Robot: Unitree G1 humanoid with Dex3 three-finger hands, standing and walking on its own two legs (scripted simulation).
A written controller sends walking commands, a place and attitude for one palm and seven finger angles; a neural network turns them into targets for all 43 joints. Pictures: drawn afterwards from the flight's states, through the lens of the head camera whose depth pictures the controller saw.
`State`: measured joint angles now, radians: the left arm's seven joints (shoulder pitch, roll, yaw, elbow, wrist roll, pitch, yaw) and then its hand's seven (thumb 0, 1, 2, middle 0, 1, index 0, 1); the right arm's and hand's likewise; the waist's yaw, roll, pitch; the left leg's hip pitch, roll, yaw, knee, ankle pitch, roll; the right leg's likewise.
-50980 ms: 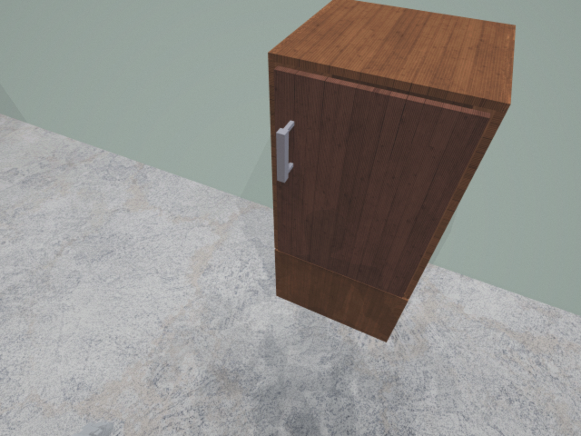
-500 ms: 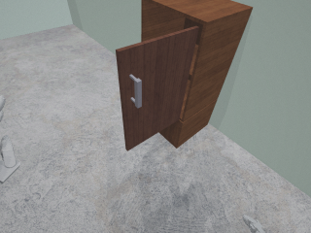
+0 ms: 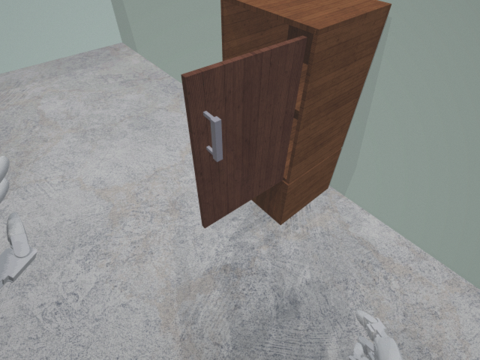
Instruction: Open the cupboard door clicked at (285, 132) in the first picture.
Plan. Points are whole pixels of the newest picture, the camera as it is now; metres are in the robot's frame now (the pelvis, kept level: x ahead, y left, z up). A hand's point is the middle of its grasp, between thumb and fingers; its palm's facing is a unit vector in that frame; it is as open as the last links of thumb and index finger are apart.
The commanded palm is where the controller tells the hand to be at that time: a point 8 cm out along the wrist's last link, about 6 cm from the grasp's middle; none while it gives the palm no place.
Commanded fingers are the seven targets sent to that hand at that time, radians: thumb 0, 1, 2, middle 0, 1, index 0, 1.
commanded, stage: let the arm hang, fingers relaxed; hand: left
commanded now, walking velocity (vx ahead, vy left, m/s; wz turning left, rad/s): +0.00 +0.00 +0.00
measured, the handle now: (212, 136) +0.65 +0.11 +0.00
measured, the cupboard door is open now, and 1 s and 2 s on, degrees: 88 88 88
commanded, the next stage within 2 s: look to check the result in 1.16 s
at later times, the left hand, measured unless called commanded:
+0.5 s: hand out of the picture -0.10 +0.19 -0.17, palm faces +0.06 -0.99 -0.15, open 7.2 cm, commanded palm none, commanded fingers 0.00 0.90 0.90 -0.20 -0.30 -0.20 -0.30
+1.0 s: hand out of the picture +0.00 +0.23 -0.15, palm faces +0.05 -0.96 -0.28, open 7.4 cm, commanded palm none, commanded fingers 0.00 0.90 0.90 -0.20 -0.30 -0.20 -0.30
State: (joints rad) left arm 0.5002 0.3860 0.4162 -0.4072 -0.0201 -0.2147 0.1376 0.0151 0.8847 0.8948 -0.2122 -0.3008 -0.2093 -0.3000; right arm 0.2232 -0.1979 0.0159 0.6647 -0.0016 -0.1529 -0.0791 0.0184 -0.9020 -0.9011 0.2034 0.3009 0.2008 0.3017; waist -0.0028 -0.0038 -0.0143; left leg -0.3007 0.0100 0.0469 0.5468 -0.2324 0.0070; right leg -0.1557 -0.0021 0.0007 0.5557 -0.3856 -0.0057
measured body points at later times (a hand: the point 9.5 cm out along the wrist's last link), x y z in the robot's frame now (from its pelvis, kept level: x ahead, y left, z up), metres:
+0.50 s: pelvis -0.03 +0.01 +0.01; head +0.00 +0.04 +0.46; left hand -0.10 +0.24 -0.16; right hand -0.01 -0.24 -0.14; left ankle +0.04 +0.12 -0.73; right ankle -0.05 -0.11 -0.73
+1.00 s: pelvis -0.03 +0.02 +0.01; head -0.03 +0.01 +0.46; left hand +0.00 +0.28 -0.13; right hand +0.03 -0.23 -0.15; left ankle +0.04 +0.12 -0.73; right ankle -0.05 -0.11 -0.73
